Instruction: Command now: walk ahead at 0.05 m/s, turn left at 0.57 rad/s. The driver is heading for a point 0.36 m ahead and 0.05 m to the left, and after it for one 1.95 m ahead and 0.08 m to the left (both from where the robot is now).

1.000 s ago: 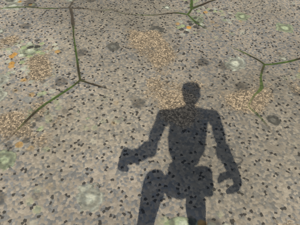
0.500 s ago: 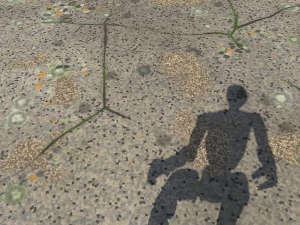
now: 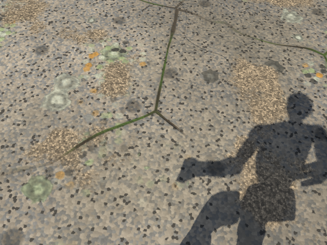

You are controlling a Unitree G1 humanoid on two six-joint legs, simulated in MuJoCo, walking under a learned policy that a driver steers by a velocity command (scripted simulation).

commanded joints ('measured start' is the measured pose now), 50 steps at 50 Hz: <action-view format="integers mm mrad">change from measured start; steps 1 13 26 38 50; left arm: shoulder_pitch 81 93 242 136 18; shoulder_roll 75 176 191 154 28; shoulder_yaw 21 63 68 31 4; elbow -27 -53 -10 -47 -40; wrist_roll -2 25 -8 -57 -29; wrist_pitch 0 -42 -66 -116 -70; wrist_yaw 4 -5 -8 -47 -75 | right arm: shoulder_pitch -31 -32 -134 225 118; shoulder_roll -171 -179 -41 -150 -104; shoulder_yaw -53 -58 -7 -31 -13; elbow -82 -114 -138 -33 67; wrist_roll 4 13 24 9 -6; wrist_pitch -1 -8 -34 -78 -128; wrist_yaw -21 -10 40 32 -1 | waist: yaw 30 24 122 -80 -20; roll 117 -194 -141 148 49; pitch -224 -59 -1 -187 22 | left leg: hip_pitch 128 -380 -278 592 321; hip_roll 228 45 157 429 288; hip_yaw -288 -91 78 -389 178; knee -138 573 350 -170 -355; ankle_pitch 16 -332 -101 -217 234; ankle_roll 164 -59 -117 210 61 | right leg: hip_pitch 90 386 475 -342 -133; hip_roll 19 -348 -286 -116 -60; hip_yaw -3 440 -42 -55 -67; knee -94 -777 -817 348 -240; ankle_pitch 75 -251 117 7 575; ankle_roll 15 -275 -226 -85 -69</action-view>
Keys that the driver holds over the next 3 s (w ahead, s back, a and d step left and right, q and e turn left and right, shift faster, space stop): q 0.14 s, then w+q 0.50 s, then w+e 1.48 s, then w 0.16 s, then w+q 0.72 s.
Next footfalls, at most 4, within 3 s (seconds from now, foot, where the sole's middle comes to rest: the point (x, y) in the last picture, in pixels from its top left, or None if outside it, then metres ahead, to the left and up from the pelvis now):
0.20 right None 0.10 -0.16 -0.77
0.68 left None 0.17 0.18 -0.77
1.20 right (129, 207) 0.56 0.14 -0.77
1.64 left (77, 157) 0.80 0.38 -0.77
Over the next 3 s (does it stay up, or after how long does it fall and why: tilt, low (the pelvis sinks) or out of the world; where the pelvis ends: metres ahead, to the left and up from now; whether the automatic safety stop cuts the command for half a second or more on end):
stays up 1.36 0.08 0.01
